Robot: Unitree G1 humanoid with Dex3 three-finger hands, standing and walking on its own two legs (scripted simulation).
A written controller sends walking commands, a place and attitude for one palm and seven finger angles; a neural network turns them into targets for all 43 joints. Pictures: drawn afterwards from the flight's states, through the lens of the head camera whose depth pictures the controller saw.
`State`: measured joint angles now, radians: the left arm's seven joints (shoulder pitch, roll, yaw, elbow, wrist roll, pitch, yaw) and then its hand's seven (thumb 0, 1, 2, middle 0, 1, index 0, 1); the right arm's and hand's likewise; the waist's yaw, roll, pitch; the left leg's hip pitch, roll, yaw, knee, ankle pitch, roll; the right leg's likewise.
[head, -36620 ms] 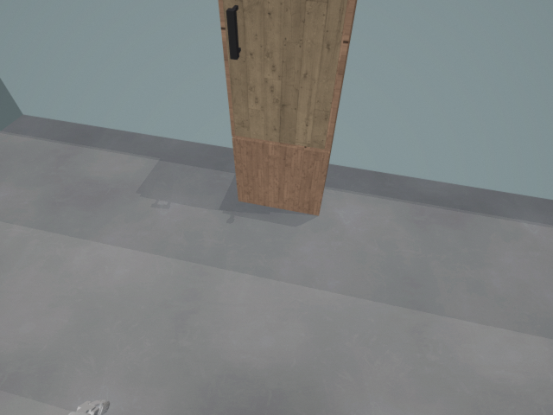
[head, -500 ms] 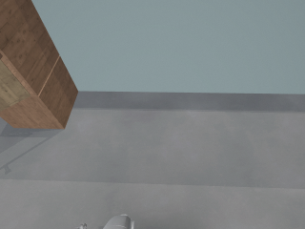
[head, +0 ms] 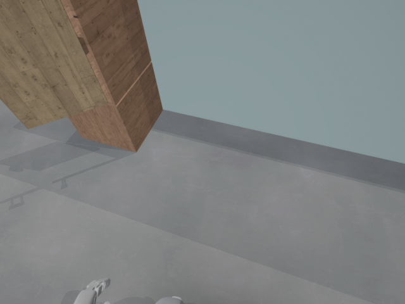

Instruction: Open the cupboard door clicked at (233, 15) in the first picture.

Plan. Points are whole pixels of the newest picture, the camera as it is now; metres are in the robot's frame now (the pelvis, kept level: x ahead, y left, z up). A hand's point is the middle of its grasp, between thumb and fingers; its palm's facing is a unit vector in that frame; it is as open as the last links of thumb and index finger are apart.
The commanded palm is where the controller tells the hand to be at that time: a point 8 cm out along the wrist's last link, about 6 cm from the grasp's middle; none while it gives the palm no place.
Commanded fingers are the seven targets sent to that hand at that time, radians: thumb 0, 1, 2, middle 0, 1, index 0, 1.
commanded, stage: turn to face it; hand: left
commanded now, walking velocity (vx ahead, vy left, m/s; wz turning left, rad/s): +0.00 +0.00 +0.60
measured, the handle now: out of the picture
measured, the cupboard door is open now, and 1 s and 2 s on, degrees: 44 44 44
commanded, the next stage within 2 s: take the last steps up to it in 0.82 s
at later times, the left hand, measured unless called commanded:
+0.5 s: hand out of the picture -0.03 +0.25 -0.17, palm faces +0.36 -0.90 -0.24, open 7.4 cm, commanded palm none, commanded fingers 0.00 0.90 0.90 -0.20 -0.30 -0.20 -0.30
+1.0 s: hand out of the picture +0.01 +0.19 -0.14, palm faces +0.45 -0.86 -0.23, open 7.3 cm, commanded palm none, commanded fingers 0.00 0.90 0.90 -0.20 -0.30 -0.20 -0.30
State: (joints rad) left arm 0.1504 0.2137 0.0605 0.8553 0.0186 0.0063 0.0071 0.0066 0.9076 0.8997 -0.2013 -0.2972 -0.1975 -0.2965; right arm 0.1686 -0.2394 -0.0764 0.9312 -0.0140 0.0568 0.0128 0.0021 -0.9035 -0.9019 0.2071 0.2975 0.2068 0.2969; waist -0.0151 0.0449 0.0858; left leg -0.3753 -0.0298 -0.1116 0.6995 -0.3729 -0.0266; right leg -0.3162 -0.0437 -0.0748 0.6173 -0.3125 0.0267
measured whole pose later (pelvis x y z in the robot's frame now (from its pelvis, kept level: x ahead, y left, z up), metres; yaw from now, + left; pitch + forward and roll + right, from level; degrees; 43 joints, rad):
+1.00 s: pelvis +0.02 +0.00 +0.01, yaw +26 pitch -1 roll +1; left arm 0.19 0.14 0.04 0.97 0.01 -0.01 0.03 0.00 0.93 0.90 -0.21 -0.30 -0.20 -0.30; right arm 0.22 -0.21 -0.07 1.06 -0.01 0.07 0.01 0.00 -0.91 -0.90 0.20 0.30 0.20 0.30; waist -0.02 0.03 0.08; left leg -0.43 -0.02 -0.02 1.06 -0.43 -0.04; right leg -0.18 -0.06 -0.13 0.51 -0.30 -0.02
